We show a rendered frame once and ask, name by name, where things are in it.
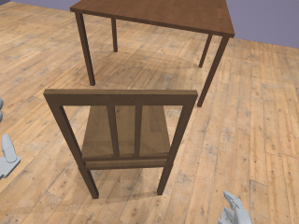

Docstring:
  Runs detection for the chair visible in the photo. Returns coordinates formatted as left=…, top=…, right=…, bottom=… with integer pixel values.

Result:
left=43, top=89, right=198, bottom=200

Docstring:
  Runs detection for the left robot hand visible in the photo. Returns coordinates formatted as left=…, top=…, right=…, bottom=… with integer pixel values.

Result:
left=0, top=98, right=21, bottom=180

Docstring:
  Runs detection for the right robot hand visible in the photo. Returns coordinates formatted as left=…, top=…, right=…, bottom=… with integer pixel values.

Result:
left=218, top=190, right=253, bottom=224

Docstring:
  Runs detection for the table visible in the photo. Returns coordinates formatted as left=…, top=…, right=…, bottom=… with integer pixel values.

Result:
left=70, top=0, right=235, bottom=107

